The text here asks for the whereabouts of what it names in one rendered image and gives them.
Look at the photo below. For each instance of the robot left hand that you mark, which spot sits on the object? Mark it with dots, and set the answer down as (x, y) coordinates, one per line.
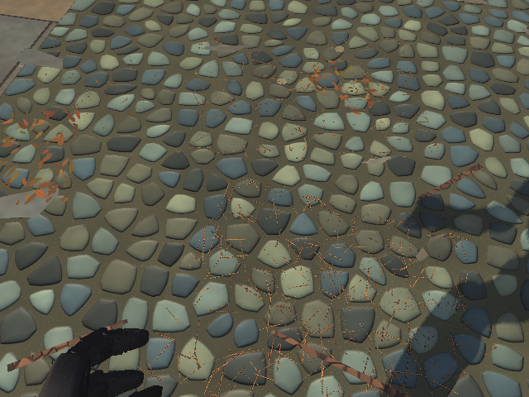
(70, 375)

